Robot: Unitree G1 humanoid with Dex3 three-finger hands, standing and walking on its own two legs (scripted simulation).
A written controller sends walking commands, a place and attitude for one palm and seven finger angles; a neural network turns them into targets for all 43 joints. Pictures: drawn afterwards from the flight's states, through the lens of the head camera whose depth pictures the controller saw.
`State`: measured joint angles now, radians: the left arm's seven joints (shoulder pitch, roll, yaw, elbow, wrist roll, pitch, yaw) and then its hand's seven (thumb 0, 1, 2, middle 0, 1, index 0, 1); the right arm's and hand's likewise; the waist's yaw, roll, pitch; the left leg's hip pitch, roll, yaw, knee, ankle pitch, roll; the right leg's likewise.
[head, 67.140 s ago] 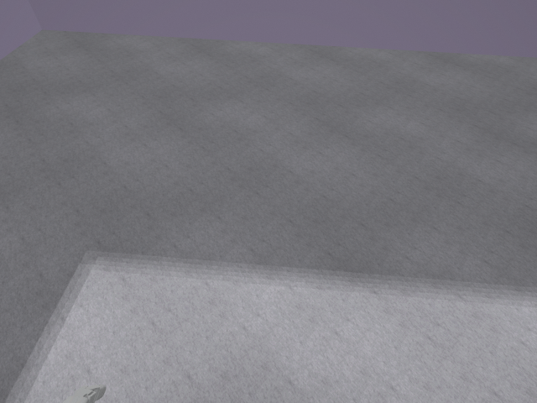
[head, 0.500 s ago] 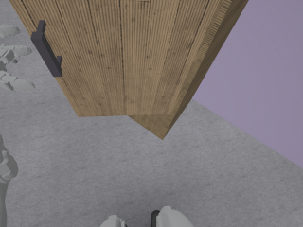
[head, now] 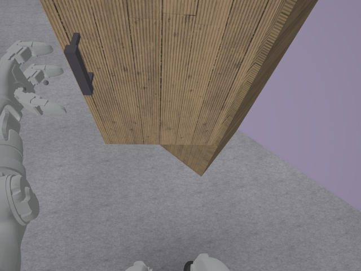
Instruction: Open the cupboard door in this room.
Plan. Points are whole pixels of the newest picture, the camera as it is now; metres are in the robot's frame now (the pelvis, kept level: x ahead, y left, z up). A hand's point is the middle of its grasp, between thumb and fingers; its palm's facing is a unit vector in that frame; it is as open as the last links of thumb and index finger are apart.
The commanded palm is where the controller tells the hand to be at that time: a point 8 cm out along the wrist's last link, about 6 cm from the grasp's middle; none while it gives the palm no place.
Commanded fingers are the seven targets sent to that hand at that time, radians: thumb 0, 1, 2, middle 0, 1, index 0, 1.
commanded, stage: move the hooked fingers beside the handle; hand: left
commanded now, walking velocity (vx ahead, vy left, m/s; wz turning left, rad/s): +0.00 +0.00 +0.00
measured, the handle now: (82, 65) +0.53 +0.19 +0.10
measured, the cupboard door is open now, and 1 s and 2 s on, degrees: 40 40 40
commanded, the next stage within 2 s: slide the fingers in behind the handle in 0.10 s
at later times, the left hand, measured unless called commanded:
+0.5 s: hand (53, 82) +0.48 +0.24 +0.10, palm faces -0.03 -1.00 +0.01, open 14.0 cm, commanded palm +0.46 +0.28 +0.10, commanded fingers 0.00 -0.50 0.30 -0.30 -1.20 -0.30 -1.20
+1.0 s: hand (71, 84) +0.48 +0.20 +0.10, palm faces -0.02 -1.00 +0.01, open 14.0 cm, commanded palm +0.45 +0.24 +0.10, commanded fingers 0.00 -0.50 0.30 -0.30 -1.20 -0.30 -1.20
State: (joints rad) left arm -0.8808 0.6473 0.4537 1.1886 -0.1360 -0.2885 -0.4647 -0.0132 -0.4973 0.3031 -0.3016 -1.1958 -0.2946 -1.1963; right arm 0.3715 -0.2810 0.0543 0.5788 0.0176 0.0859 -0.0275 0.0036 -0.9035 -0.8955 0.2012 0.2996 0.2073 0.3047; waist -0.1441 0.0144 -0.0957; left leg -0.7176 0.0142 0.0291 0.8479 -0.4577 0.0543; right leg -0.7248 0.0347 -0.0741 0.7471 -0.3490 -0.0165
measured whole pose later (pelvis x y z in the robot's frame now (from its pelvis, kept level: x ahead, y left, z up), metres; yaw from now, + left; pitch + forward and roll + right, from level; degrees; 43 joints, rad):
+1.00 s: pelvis -0.01 -0.01 +0.00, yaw +0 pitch +17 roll -3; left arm -0.86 0.53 0.39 1.13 -0.15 -0.32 -0.35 -0.01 -0.50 0.30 -0.30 -1.20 -0.29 -1.20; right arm 0.41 -0.27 0.04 0.60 0.02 0.07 -0.01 0.00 -0.90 -0.90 0.20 0.30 0.21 0.30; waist -0.14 0.02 -0.10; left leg -0.70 0.02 0.04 0.85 -0.45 0.05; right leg -0.72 0.04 -0.07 0.76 -0.35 -0.02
